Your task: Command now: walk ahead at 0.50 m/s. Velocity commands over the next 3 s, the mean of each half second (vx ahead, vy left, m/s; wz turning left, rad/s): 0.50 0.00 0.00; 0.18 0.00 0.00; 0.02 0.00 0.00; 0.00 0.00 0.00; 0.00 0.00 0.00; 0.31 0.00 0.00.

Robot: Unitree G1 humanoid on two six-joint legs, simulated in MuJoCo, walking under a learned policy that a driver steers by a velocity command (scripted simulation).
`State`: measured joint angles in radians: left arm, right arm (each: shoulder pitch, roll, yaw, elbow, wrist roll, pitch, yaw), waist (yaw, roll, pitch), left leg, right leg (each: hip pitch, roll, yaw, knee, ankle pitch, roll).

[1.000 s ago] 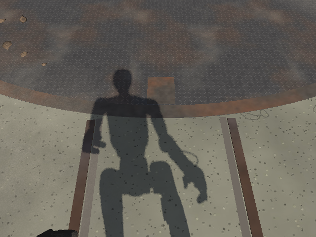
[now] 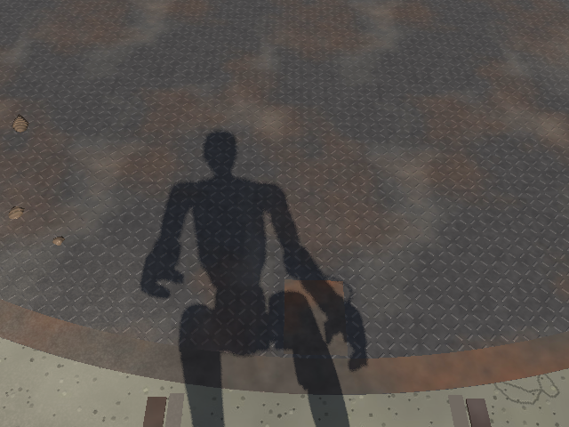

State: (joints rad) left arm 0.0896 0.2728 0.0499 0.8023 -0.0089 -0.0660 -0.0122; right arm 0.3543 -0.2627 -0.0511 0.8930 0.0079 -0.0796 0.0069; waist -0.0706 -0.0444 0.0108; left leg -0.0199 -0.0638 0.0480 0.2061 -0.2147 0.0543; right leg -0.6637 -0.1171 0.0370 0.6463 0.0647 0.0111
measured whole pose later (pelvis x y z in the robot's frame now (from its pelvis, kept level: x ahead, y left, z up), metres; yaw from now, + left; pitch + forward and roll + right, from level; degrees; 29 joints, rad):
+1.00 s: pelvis +0.44 -0.01 -0.01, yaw +0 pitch +0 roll +1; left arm 0.20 0.25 0.04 0.96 0.02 0.03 0.04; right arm 0.12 -0.22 -0.02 0.95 -0.01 -0.02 0.00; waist 0.00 -0.01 0.02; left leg -0.32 -0.04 0.06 0.46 -0.14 0.04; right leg -0.28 -0.06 0.03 0.55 -0.25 0.03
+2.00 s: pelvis +0.49 -0.02 -0.01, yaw +0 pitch -1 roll +0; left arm 0.26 0.20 0.02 1.12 0.00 -0.01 0.05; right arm 0.15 -0.21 -0.03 1.12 0.00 0.02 -0.04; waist 0.00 0.00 0.04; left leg -0.24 0.00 0.02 0.48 -0.22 0.01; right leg -0.15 -0.03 -0.01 0.47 -0.30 0.02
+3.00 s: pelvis +0.62 -0.05 -0.01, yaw -1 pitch +3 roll +1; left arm 0.56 0.16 0.02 1.09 0.00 -0.08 0.02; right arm 0.04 -0.25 -0.05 0.97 0.03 -0.09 0.03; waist 0.08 0.02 -0.01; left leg -0.68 0.07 0.04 0.81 -0.09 0.04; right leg 0.08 0.00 -0.03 0.21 -0.33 -0.03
